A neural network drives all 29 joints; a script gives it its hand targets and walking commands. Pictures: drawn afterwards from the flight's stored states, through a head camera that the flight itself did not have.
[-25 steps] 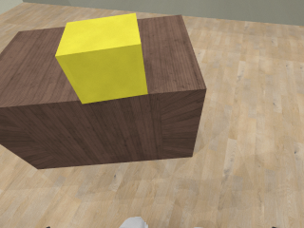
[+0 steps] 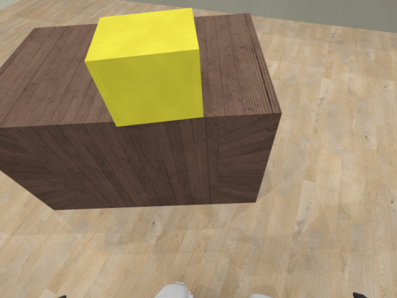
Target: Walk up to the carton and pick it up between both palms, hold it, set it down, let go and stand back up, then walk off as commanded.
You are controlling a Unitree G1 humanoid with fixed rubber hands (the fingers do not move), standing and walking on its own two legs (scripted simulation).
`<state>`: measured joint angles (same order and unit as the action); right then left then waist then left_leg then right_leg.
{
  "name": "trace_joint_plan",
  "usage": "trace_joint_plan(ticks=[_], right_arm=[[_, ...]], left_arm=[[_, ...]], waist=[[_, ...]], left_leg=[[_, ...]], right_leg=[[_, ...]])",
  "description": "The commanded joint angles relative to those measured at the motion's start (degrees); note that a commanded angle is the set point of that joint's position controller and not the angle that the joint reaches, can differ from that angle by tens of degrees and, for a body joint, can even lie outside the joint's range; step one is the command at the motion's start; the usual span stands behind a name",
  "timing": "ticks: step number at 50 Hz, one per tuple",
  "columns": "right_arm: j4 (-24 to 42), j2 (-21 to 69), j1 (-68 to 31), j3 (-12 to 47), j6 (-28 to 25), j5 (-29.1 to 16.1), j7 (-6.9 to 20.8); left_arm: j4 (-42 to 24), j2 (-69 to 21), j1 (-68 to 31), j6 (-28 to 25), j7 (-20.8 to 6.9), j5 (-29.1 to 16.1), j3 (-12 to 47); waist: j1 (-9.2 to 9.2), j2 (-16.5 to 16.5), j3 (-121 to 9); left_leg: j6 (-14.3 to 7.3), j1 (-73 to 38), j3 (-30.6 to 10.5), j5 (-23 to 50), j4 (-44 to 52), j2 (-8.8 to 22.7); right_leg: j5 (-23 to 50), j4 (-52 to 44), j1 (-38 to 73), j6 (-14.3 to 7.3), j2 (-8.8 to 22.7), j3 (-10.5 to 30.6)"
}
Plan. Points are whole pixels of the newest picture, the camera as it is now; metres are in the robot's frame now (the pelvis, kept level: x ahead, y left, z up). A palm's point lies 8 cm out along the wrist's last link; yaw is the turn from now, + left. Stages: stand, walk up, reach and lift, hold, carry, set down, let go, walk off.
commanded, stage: walk up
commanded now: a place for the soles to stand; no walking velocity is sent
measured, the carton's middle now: (153, 68) +0.74 +0.17 +0.03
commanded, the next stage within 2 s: none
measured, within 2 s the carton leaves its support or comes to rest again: neither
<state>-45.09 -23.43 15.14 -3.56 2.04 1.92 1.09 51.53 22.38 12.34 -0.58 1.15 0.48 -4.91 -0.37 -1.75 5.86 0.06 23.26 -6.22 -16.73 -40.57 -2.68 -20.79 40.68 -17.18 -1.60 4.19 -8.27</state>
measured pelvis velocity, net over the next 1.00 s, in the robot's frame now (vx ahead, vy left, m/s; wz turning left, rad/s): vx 0.00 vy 0.01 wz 0.04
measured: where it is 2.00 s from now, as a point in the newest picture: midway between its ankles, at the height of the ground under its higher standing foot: outside the picture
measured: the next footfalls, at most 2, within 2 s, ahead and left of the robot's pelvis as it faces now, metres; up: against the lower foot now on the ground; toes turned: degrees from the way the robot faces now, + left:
left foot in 0.28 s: +0.09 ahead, +0.15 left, +0.00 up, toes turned -5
left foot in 0.78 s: +0.06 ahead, +0.18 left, +0.00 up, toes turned -3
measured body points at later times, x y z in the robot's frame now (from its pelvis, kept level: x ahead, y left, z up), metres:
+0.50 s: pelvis +0.00 +0.01 +0.00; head +0.04 -0.01 +0.45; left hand +0.07 +0.34 -0.10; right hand +0.10 -0.31 -0.12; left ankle +0.05 +0.15 -0.72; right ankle +0.00 -0.09 -0.72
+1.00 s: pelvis +0.00 +0.01 +0.00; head +0.04 +0.00 +0.45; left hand +0.07 +0.35 -0.10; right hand +0.12 -0.30 -0.11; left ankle +0.03 +0.16 -0.71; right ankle +0.00 -0.09 -0.72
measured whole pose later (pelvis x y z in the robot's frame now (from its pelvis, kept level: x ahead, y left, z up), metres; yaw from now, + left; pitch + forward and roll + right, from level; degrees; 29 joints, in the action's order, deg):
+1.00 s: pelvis +0.00 +0.01 +0.00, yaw +2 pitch -2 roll +1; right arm -45.1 -23.1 13.7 -3.5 0.7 1.9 0.4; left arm 51.4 22.4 11.7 -0.9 0.7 0.5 -4.7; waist -1.1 -0.9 6.6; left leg 0.3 20.0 -6.3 -18.3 -40.8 -2.6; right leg -21.1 39.7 -15.5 -1.5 4.7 -8.2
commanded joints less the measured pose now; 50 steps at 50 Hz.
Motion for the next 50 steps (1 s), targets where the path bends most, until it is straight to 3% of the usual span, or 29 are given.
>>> trace_joint_plan(ticks=[1,3,6,8,12,13,14,15,16,18,23,24,25,26,27,29,32,34,37,38,39,40,41,43,46,47,48,49,50], right_arm=[[2.8,-11.2,-2.2,-2.9,-0.2,-0.7,-1.4],[1.9,-11.0,0.4,-3.3,-0.7,-1.4,-0.7],[1.5,-9.5,0.0,-2.3,-2.0,-1.7,-0.5],[2.2,-8.8,-2.1,-2.0,-2.3,-1.5,-0.6],[0.4,-8.7,3.4,-2.8,-2.8,-1.0,-0.9],[0.0,-9.7,4.6,-3.3,-2.8,-0.5,-1.0],[0.2,-11.9,4.2,-3.9,-2.8,0.2,-1.2],[2.2,-16.7,0.7,-4.7,-2.9,0.8,-1.3],[2.9,-18.2,-1.5,-4.3,-3.1,0.2,-1.3],[3.6,-15.1,-5.0,-3.5,-3.2,0.1,-1.8],[3.4,-13.1,-4.3,-2.8,-2.2,-0.2,-1.4],[3.5,-11.5,-5.2,-2.0,-1.8,-0.8,-1.4],[3.7,-7.9,-4.3,-0.9,-1.8,-1.4,-1.3],[3.9,-6.3,-4.8,-0.9,-1.6,-1.3,-1.4],[3.0,-9.8,-5.1,-2.3,-1.0,-0.8,-1.7],[1.9,-11.1,-1.8,-2.7,-1.1,-1.6,-1.2],[0.9,-9.4,-0.1,-2.1,-2.5,-1.7,-0.7],[1.6,-8.7,-1.7,-1.8,-2.9,-1.6,-0.7],[0.1,-8.3,2.9,-2.3,-3.6,-1.1,-1.3],[-0.6,-9.3,3.7,-2.9,-3.7,-0.6,-1.6],[0.0,-11.6,3.0,-3.5,-3.7,0.1,-1.8],[2.2,-16.7,-1.2,-4.2,-3.9,0.3,-1.8],[2.3,-17.5,-1.4,-3.8,-4.0,-0.2,-1.6],[2.6,-14.7,-4.9,-2.8,-4.0,-0.3,-2.1],[2.6,-13.1,-5.4,-2.3,-3.2,-0.3,-1.9],[2.8,-11.7,-5.9,-1.7,-2.9,-0.8,-1.8],[3.2,-8.3,-5.7,-0.7,-2.8,-1.5,-1.6],[3.2,-6.8,-5.3,-0.7,-2.3,-1.5,-1.5],[2.9,-9.9,-5.9,-2.0,-1.7,-1.1,-1.9]], left_arm=[[-6.2,19.2,-2.9,-3.1,0.8,0.6,-4.2],[-6.3,16.4,-2.9,-3.4,0.8,0.3,-3.6],[-5.6,15.4,3.2,-3.5,0.5,0.9,-3.3],[-5.9,16.5,3.9,-3.1,0.3,0.8,-3.6],[-7.4,16.7,-3.7,-1.7,-0.4,-0.5,-3.0],[-7.2,15.3,-4.0,-1.3,-0.5,-0.7,-2.5],[-7.1,13.3,-3.7,-0.8,-0.4,-0.7,-1.8],[-7.4,10.5,-2.8,-0.1,-0.3,-1.5,-1.5],[-7.1,12.9,-4.4,0.6,0.3,-1.5,-1.6],[-6.0,12.7,-3.2,0.2,-0.1,-1.5,-1.6],[-3.2,10.8,3.3,-1.5,-0.1,-0.8,-2.1],[-2.9,11.1,4.5,-2.2,0.3,-0.2,-2.1],[-2.6,14.4,5.7,-2.8,0.9,1.0,-2.8],[-3.5,19.7,4.0,-3.3,0.9,1.3,-3.7],[-4.4,19.9,0.0,-3.1,0.6,1.1,-3.9],[-6.0,17.0,-2.8,-3.3,0.6,0.2,-3.5],[-5.6,15.0,1.2,-3.5,0.2,1.0,-3.0],[-5.6,16.0,2.3,-3.1,0.0,0.9,-3.3],[-6.9,16.6,-2.8,-1.8,-0.5,-0.4,-3.0],[-6.8,14.8,-3.3,-1.4,-0.7,-0.6,-2.4],[-6.8,12.4,-2.9,-0.9,-0.6,-0.9,-1.8],[-7.5,10.2,-2.9,-0.4,-0.6,-1.6,-1.3],[-6.7,12.5,-4.4,0.4,-0.1,-1.5,-1.6],[-5.9,11.9,-3.7,-0.2,-0.3,-1.5,-1.3],[-3.2,10.5,2.3,-1.7,-0.4,-0.7,-1.5],[-2.8,10.8,3.6,-2.3,-0.1,-0.2,-1.7],[-2.6,13.9,4.7,-3.0,0.5,0.8,-2.5],[-3.3,19.0,3.2,-3.4,0.5,1.1,-3.3],[-4.3,19.1,0.2,-3.3,0.2,0.8,-3.6]], waist=[[-0.21,6.0,-0.2],[0.6,5.5,-0.6],[-2.3,9.7,-6.2],[-3.17,11.3,-6.7],[1.62,9.9,-7.8],[2.27,8.5,-8.5],[2.17,1.4,-6.4],[0.73,-13.1,-2.3],[1.7,-11.0,-1.2],[-0.17,-5.7,0.8],[-1.51,-7.4,-6.6],[-2.59,-5.9,-7.7],[-3.05,2.5,-8.9],[-3.04,12.6,-6.6],[-2.05,8.8,-3.6],[-0.21,5.0,-0.7],[-1.68,9.9,-5.8],[-2.7,11.8,-7.8],[1.31,10.1,-8.5],[1.79,8.1,-8.3],[1.29,0.4,-7.1],[0.13,-10.7,-4.7],[1.37,-9.8,-3.5],[-0.35,-6.1,-1.2],[-2.07,-6.8,-6.5],[-3.02,-4.9,-8.6],[-3.53,2.0,-9.5],[-3.2,10.4,-7.2],[-2.32,8.5,-5.5]], left_leg=[[-1.1,10.1,-2.3,-12.0,-21.0,0.6],[-0.1,8.5,-0.3,-7.7,-22.2,1.9],[0.7,9.1,3.4,-10.1,-13.3,2.7],[0.5,6.2,5.9,-11.0,-7.0,3.6],[-1.3,-8.3,9.3,1.2,5.0,2.6],[-2.4,-12.9,6.6,1.9,6.4,1.7],[-4.3,-12.7,-2.4,-0.7,10.5,4.0],[-9.1,-7.7,-26.0,-2.4,20.7,14.6],[-13.5,0.2,-34.5,-11.4,24.3,16.4],[-13.2,1.3,-28.3,-9.0,21.3,13.7],[-10.3,-2.6,-18.3,12.3,12.2,10.4],[-8.1,0.7,-15.4,13.3,8.4,9.0],[-4.4,6.7,-10.3,9.7,0.1,4.6],[-1.7,11.8,-0.7,-5.9,-6.8,-2.9],[-1.2,9.1,-1.0,-14.5,-16.1,0.5],[-0.5,7.4,-0.4,-10.1,-20.1,2.0],[0.2,6.1,3.9,-10.2,-10.8,3.1],[0.0,3.8,6.6,-11.6,-4.1,3.2],[-1.5,-8.2,9.4,0.5,7.8,2.1],[-2.4,-12.2,5.9,3.4,9.7,1.4],[-4.2,-12.0,-4.1,4.1,13.5,4.9],[-9.5,-8.9,-25.7,5.0,19.0,14.2],[-13.8,-3.4,-31.5,-2.9,21.6,16.0],[-13.7,-2.1,-26.2,1.7,18.6,14.2],[-10.1,-3.4,-17.1,16.4,11.8,10.8],[-8.2,-1.2,-14.5,19.0,7.7,9.5],[-4.2,4.3,-9.5,15.3,0.0,5.1],[-1.4,8.7,-0.7,1.2,-6.1,-1.5],[-1.1,6.5,0.5,-14.8,-13.6,1.0]], right_leg=[[-1.4,-24.8,0.8,-11.3,23.5,24.9],[9.9,-20.4,3.7,-10.3,17.8,16.3],[27.0,-12.7,16.4,-8.8,14.1,9.6],[28.1,-11.0,16.1,-9.5,15.1,9.1],[22.0,-5.2,3.8,-6.8,14.9,6.4],[15.5,-2.3,-0.9,-5.0,13.4,6.0],[6.1,3.1,-5.3,-2.5,10.1,4.7],[-10.5,12.2,-12.5,1.0,1.3,2.4],[-18.2,16.4,-9.7,0.7,-2.4,9.5],[-15.0,15.5,-8.1,0.4,-0.9,10.9],[-5.3,-6.9,4.1,0.0,-3.4,5.7],[1.1,-13.7,10.4,-0.6,-2.4,6.9],[1.7,-19.2,15.8,-2.7,7.4,16.8],[0.2,-25.6,13.0,-6.2,20.0,26.2],[1.9,-24.8,5.6,-10.4,24.1,26.2],[10.8,-20.8,4.3,-11.2,20.0,18.9],[24.8,-13.7,14.6,-8.2,13.5,9.2],[29.7,-10.1,16.7,-9.0,14.2,8.4],[26.3,-3.8,7.2,-6.9,13.9,5.9],[21.3,-1.1,2.5,-4.6,12.3,5.4],[12.1,4.5,-1.1,-2.1,8.8,3.6],[-7.5,9.5,-8.8,1.6,-0.4,3.8],[-18.3,13.9,-6.9,1.0,-2.5,9.5],[-16.2,11.6,-6.3,0.3,-1.0,10.3],[-5.2,-6.4,4.1,0.0,-3.1,5.6],[1.7,-13.7,11.0,-0.5,-1.9,7.0],[4.6,-18.8,16.4,-2.7,7.4,16.3],[6.5,-23.6,14.6,-6.3,18.6,23.9],[9.2,-22.6,8.2,-11.3,23.7,24.5]])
